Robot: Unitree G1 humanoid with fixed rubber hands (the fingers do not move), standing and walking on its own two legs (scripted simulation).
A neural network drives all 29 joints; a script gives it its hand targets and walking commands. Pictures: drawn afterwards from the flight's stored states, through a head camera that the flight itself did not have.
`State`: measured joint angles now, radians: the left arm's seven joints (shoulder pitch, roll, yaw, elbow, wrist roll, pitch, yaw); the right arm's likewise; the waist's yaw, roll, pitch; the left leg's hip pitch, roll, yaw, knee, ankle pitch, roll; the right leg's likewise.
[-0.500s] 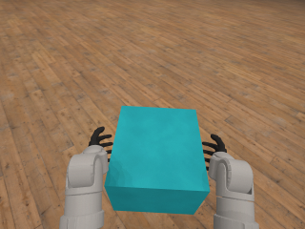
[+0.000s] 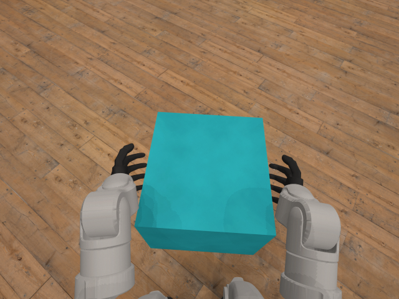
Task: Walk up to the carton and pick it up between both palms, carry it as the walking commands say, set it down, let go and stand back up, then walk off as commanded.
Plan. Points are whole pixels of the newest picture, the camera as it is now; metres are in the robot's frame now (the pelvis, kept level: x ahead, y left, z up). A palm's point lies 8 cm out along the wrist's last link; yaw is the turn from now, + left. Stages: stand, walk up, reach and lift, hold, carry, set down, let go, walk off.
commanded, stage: carry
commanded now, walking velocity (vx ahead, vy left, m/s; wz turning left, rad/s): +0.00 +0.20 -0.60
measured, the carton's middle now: (205, 183) +0.35 -0.01 -0.03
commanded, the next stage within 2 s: none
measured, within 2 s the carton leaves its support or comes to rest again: neither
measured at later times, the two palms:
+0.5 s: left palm (122, 200) +0.28 +0.14 +0.06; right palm (303, 253) +0.20 -0.16 +0.06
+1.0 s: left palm (127, 233) +0.22 +0.12 +0.07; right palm out of the picture +0.07 -0.15 +0.06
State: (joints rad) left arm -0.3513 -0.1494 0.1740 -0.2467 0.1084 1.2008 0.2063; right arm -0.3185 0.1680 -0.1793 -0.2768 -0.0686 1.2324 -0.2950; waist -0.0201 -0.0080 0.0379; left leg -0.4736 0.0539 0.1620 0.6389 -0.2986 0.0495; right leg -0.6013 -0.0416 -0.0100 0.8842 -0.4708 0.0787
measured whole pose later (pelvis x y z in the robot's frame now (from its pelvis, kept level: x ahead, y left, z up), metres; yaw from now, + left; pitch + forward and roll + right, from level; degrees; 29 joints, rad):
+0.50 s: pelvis -0.06 +0.07 +0.00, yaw -11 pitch +6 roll +2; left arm -0.31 -0.17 0.17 -0.32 0.11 1.18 0.19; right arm -0.31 0.17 -0.16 -0.35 -0.07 1.23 -0.29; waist -0.05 -0.02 0.07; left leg -0.38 -0.01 0.15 0.59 -0.31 0.02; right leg -0.60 -0.03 0.10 0.65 -0.20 0.04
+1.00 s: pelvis -0.11 +0.13 +0.01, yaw -26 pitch +6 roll +4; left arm -0.29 -0.16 0.17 -0.34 0.11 1.19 0.19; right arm -0.30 0.16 -0.13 -0.33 -0.07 1.22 -0.30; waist -0.03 -0.02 0.07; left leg -0.47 -0.01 0.15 0.86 -0.45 -0.01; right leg -0.52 -0.02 0.12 0.58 -0.16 0.02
